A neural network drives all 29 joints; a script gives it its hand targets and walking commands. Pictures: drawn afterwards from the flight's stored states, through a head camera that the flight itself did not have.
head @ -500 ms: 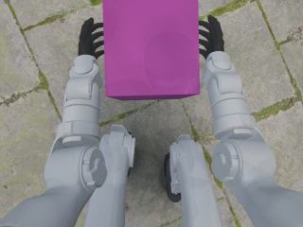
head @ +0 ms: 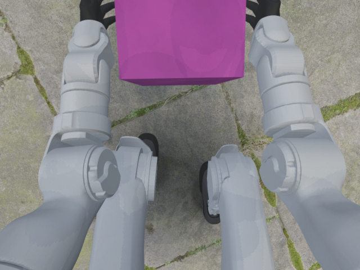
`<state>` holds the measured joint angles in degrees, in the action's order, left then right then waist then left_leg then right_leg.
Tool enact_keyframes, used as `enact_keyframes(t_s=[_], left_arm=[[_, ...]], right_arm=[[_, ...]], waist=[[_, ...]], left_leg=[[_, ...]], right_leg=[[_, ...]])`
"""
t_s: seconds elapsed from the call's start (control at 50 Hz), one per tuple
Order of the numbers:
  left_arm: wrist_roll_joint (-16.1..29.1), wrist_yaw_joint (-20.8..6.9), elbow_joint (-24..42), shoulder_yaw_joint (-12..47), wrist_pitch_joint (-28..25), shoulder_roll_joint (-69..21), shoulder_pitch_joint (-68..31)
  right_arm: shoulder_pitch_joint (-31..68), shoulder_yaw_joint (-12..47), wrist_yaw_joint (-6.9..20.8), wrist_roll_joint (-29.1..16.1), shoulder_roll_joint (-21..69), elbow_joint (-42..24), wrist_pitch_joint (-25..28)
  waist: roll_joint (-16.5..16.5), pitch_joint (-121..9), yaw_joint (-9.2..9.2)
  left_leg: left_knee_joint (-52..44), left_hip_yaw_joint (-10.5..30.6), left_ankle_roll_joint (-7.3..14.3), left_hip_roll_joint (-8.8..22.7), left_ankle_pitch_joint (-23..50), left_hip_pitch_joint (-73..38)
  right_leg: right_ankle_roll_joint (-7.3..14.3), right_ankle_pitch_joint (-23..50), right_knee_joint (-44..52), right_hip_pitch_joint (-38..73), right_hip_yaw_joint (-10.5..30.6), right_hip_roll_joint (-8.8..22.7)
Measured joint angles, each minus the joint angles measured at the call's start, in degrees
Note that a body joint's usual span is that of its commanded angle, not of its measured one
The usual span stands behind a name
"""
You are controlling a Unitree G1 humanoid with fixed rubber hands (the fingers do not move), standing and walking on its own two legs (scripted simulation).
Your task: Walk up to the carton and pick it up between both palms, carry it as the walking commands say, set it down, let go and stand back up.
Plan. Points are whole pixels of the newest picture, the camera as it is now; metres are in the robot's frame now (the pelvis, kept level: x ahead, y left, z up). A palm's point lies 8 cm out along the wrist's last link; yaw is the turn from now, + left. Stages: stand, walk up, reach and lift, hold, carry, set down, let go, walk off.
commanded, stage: set down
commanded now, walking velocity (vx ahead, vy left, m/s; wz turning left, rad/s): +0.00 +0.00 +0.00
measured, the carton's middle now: (179, 30) +0.54 +0.06 -0.22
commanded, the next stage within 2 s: none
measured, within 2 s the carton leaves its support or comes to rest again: rests again in 0.94 s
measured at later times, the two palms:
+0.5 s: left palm (99, 15) +0.53 +0.20 -0.17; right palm (253, 25) +0.55 -0.09 -0.19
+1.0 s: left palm (101, 18) +0.53 +0.21 -0.19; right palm (249, 32) +0.55 -0.09 -0.20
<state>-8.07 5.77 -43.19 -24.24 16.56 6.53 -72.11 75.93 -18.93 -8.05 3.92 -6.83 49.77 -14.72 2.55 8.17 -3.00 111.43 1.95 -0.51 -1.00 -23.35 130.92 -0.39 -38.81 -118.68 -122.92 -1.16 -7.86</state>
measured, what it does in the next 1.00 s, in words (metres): stands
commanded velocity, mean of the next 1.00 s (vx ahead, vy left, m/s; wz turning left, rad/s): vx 0.00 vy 0.00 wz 0.00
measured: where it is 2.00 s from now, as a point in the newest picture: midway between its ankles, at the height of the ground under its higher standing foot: (178, 189)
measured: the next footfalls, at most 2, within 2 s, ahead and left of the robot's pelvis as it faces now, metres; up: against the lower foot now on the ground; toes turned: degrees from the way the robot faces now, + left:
none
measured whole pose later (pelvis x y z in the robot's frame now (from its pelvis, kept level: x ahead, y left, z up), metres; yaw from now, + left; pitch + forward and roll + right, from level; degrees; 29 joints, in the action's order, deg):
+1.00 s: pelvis +0.00 +0.00 -0.04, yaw -1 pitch +39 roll +0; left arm -3.4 3.2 -57.8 -21.4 13.3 14.9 -82.6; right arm 81.1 -14.1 -8.5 2.1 -9.1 54.1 -13.3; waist 0.6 16.8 -4.7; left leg 119.7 1.2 -0.5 0.6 -24.9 133.9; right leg -0.7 -40.1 -127.4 -126.6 -0.9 -9.9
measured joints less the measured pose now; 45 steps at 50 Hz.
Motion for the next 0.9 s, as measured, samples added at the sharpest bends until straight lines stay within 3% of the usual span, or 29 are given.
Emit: enact_keyframes(t_s=[0.42, 0.9], left_arm=[[4.8, -0.9, -8.6, 3.5, -1.7, 5.6, -7.1], [4.4, -2.4, -14.0, 3.0, -2.9, 7.8, -10.6]], right_arm=[[2.6, 4.9, -2.6, -3.5, -2.0, 1.8, 0.7], [5.3, 4.7, -1.1, -1.7, -2.6, 4.5, 1.2]], waist=[[-1.8, 4.7, -1.64], [-2.2, 8.4, -1.93]], left_leg=[[6.6, 0.0, -0.4, 0.5, -1.6, 3.3], [7.8, -0.7, 0.0, 1.6, -1.2, 3.1]], right_leg=[[0.2, -2.1, -6.9, -3.2, -0.5, -0.8], [-0.4, -1.0, -8.3, -3.8, 0.3, -2.0]])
